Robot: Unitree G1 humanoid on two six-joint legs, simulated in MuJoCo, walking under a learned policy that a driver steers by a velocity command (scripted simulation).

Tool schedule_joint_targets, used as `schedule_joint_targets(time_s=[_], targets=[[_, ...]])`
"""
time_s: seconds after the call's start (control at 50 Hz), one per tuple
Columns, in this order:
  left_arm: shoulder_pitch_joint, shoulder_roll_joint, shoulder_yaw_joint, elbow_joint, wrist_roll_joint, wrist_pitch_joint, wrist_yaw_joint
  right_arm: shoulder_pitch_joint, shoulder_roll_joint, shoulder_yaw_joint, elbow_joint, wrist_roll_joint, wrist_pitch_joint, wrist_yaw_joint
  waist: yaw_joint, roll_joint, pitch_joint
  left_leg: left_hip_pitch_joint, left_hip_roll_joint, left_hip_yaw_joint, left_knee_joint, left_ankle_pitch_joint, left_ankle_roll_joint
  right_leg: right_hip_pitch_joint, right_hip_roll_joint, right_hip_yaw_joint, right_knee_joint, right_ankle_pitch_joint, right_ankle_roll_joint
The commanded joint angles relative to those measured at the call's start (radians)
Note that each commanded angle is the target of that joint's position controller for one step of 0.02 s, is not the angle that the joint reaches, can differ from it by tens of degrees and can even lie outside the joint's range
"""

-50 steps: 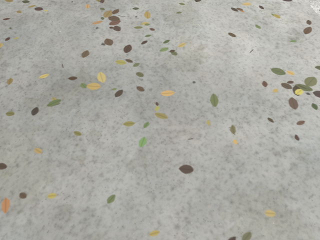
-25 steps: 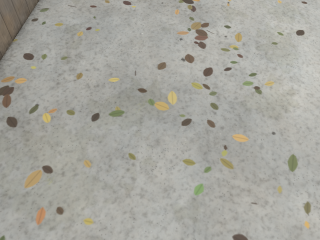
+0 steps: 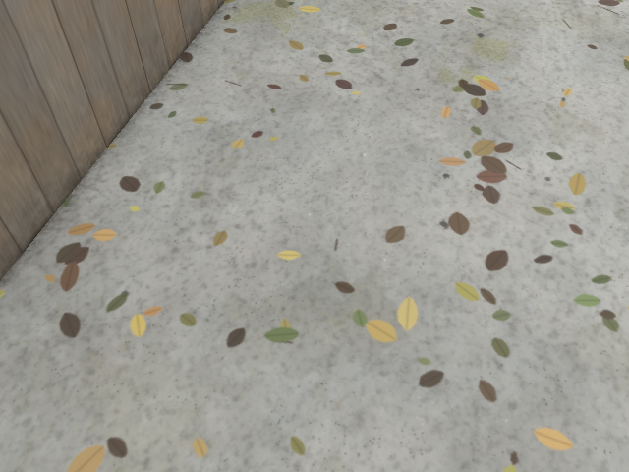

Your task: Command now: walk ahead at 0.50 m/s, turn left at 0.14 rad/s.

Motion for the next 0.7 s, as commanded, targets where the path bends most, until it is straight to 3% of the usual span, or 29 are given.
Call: schedule_joint_targets(time_s=[0.02,0.06,0.12,0.16,0.26,0.32,0.34,0.36,0.38,0.4,0.42,0.44,0.46,0.48,0.52,0.58,0.7], targets=[[0.046,0.093,0.016,-0.03,0.009,-0.003,0.005,-0.056,-0.1,-0.03,-0.099,-0.009,-0.026,0.004,0.02,-0.125,-0.013,-0.284,0.127,-0.02,-0.029,0.098,-0.008,0.234,-0.27,0.37,-0.287,-0.043,-0.164],[0.062,0.109,0.019,-0.014,-0.002,-0.008,0.008,-0.052,-0.068,-0.022,-0.096,-0.01,-0.021,0.005,0.013,-0.131,-0.016,-0.276,0.137,0.007,-0.098,0.12,-0.023,0.21,-0.26,0.3,-0.313,0.069,-0.18],[0.097,0.15,0.029,0.009,-0.013,-0.002,0.017,-0.158,-0.043,-0.009,-0.133,-0.022,-0.027,0.005,0.035,-0.098,0.004,-0.293,0.14,0.03,-0.292,0.249,-0.051,0.202,-0.246,0.237,-0.338,0.185,-0.187],[0.127,0.161,0.032,0.023,-0.02,0.008,0.023,-0.225,-0.028,-0.002,-0.148,-0.02,-0.036,0.01,0.054,-0.096,0.013,-0.246,0.116,0.041,-0.435,0.362,-0.063,0.189,-0.216,0.192,-0.334,0.212,-0.169],[0.223,0.17,0.034,0.063,-0.032,0.034,0.034,-0.359,-0.041,-0.004,-0.18,-0.004,-0.057,0.033,0.09,-0.104,0.028,-0.149,0.06,0.041,-0.62,0.456,-0.069,0.223,-0.233,0.22,-0.27,0.194,-0.145],[0.217,0.19,0.044,0.068,-0.031,0.049,0.044,-0.32,-0.085,-0.021,-0.174,-0.002,-0.07,0.036,0.04,-0.131,0.009,-0.041,0.05,0.034,-0.687,0.372,-0.037,0.264,-0.261,0.274,-0.186,0.217,-0.115],[0.205,0.185,0.042,0.064,-0.029,0.052,0.045,-0.235,-0.111,-0.036,-0.149,-0.005,-0.073,0.03,-0.01,-0.127,-0.034,0.091,0.042,0.048,-0.721,0.36,-0.012,0.244,-0.231,0.256,-0.102,0.299,-0.093],[0.195,0.152,0.03,0.052,-0.019,0.05,0.043,-0.104,-0.156,-0.055,-0.122,-0.017,-0.075,0.021,-0.074,-0.108,-0.135,0.311,0.097,0.014,-0.695,0.365,0.027,0.163,-0.175,0.221,0.074,0.294,-0.062],[0.188,0.08,0.005,0.014,0.01,0.047,0.044,0.074,-0.233,-0.075,-0.103,-0.028,-0.068,0.009,-0.136,0.041,-0.306,0.594,0.304,-0.19,-0.657,0.368,0.083,-0.022,-0.084,0.145,0.394,0.004,-0.019],[0.328,0.021,-0.011,-0.008,-0.026,0.031,0.042,0.085,-0.264,-0.079,-0.083,-0.03,-0.053,0.018,-0.058,0.342,-0.404,0.786,0.476,-0.605,-0.779,0.134,0.22,-0.33,-0.001,0.113,0.662,-0.445,0.017],[0.278,0.132,0.015,0.015,-0.046,0.031,0.044,0.048,-0.155,-0.054,-0.094,-0.021,-0.05,0.02,-0.083,0.191,-0.288,0.694,0.435,-0.581,-0.829,-0.01,0.193,-0.42,-0.065,0.167,0.768,-0.402,0.022],[0.191,0.164,0.028,-0.003,-0.049,0.034,0.043,-0.001,-0.109,-0.04,-0.094,-0.015,-0.05,0.017,-0.085,0.12,-0.162,0.572,0.398,-0.416,-0.846,0.024,0.156,-0.447,-0.097,0.149,0.776,-0.305,0.022],[0.159,0.148,0.029,-0.004,-0.041,0.04,0.045,-0.056,-0.09,-0.032,-0.091,-0.02,-0.051,0.019,-0.055,0.057,-0.103,0.455,0.355,-0.314,-0.874,0.13,0.141,-0.406,-0.132,0.132,0.755,-0.23,0.031],[0.139,0.135,0.032,-0.011,-0.031,0.046,0.043,-0.097,-0.065,-0.027,-0.084,-0.024,-0.052,0.022,-0.033,0.06,-0.054,0.372,0.322,-0.232,-0.906,0.205,0.138,-0.384,-0.155,0.13,0.714,-0.183,0.037],[0.148,0.094,0.03,-0.019,-0.035,0.067,0.035,-0.134,-0.059,-0.029,-0.069,-0.03,-0.062,0.02,0.003,0.089,-0.024,0.27,0.296,-0.12,-0.964,0.29,0.14,-0.318,-0.184,0.12,0.682,-0.133,0.046],[0.095,0.07,0.025,-0.056,-0.027,0.084,0.032,-0.136,-0.091,-0.044,-0.041,-0.028,-0.074,0.014,0.013,0.045,0.009,0.244,0.309,-0.015,-1.009,0.396,0.161,-0.356,-0.197,0.119,0.601,-0.058,0.064],[-0.071,0.051,0.009,-0.115,-0.023,0.073,-0.005,-0.097,-0.15,-0.061,-0.001,-0.019,-0.058,0.0,-0.039,0.008,0.045,0.288,0.287,0.182,-1.02,0.462,0.13,-0.311,-0.172,0.044,0.279,0.191,0.047]])
Velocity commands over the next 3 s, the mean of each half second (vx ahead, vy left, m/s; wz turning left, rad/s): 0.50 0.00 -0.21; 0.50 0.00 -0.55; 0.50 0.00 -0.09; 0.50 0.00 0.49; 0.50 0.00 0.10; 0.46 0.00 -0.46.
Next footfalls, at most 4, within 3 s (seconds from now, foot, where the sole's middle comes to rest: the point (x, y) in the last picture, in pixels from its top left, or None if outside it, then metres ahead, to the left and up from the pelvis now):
0.36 left None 0.37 0.14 -0.77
0.88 right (425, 432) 0.57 -0.19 -0.77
1.40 left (396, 291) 0.94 -0.17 -0.77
1.88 right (495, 232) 1.13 -0.45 -0.77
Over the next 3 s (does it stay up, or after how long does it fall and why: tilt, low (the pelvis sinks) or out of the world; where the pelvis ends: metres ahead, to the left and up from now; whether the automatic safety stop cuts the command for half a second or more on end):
stays up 1.56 -0.42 -0.01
